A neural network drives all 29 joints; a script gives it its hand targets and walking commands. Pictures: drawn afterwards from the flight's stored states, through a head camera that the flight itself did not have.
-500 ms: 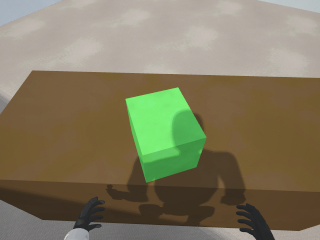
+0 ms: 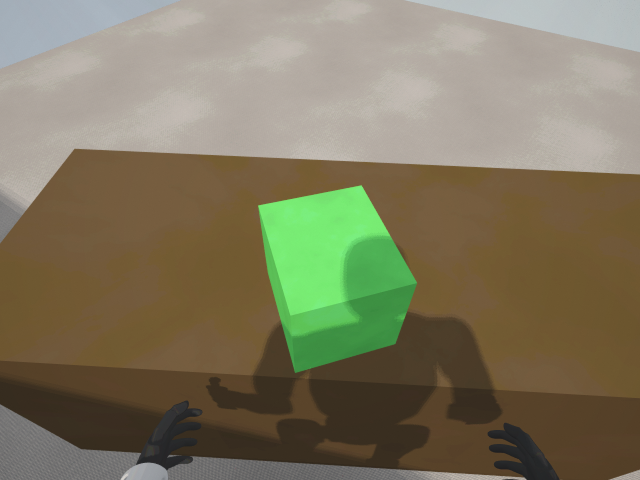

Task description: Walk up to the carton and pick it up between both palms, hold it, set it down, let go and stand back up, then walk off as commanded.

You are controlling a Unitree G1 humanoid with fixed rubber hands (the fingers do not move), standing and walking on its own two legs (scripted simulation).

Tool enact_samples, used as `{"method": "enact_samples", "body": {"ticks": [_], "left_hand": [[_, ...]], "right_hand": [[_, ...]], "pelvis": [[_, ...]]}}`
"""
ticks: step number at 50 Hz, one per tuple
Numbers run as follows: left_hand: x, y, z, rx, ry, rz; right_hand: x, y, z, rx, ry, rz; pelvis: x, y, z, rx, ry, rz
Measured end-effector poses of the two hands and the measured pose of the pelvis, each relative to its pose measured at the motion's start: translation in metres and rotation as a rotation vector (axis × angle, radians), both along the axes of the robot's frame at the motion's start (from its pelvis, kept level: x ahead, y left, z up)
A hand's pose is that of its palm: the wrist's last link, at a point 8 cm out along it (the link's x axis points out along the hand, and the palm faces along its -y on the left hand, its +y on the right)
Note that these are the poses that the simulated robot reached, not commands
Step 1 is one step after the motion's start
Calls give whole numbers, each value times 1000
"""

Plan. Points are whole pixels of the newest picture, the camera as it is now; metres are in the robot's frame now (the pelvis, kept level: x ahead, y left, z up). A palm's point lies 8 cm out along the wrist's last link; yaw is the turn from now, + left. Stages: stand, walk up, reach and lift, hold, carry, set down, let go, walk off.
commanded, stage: stand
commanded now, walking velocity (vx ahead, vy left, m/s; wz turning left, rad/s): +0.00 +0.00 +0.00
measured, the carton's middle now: (329, 277) +0.44 +0.02 -0.06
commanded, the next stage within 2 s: none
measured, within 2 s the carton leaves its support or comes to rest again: neither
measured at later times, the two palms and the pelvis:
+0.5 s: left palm out of the picture +0.04 +0.31 -0.12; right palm out of the picture +0.06 -0.30 -0.10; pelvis -0.03 +0.01 +0.00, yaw +0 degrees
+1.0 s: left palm out of the picture +0.04 +0.31 -0.12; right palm out of the picture +0.05 -0.30 -0.10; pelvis -0.03 +0.01 +0.00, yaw +0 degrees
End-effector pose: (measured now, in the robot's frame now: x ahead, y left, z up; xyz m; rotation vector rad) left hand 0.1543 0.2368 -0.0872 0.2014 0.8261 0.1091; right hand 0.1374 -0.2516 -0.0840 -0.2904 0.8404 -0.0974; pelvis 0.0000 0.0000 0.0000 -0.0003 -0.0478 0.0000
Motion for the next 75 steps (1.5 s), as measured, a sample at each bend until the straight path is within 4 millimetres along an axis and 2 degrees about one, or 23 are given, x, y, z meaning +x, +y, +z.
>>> {"method": "enact_samples", "body": {"ticks": [6, 11, 21, 29, 39, 60, 75], "left_hand": [[-32, 41, -12, 84, 86, 37], [-63, 59, -19, 114, 183, 54], [-107, 70, -28, 121, 315, 68], [-126, 72, -31, 118, 374, 66], [-126, 73, -31, 118, 377, 67], [-107, 76, -28, 127, 360, 74], [-107, 79, -29, 127, 378, 77]], "right_hand": [[-24, -36, 1, -104, 106, -45], [-43, -55, 1, -144, 162, -66], [-71, -48, -8, -133, 240, -68], [-87, -43, -15, -111, 278, -77], [-95, -44, -15, -114, 300, -95], [-88, -49, -14, -121, 305, -118], [-81, -43, -16, -114, 312, -118]], "pelvis": [[-2, -2, -2, -2, 6, 5], [-7, 2, 0, -9, 4, 10], [-20, 7, 2, -7, -4, 1], [-30, 11, 3, -2, -2, -1], [-32, 12, 4, -6, -8, 3], [-27, 11, 5, -6, -5, -7], [-21, 15, 5, -3, -5, -8]]}}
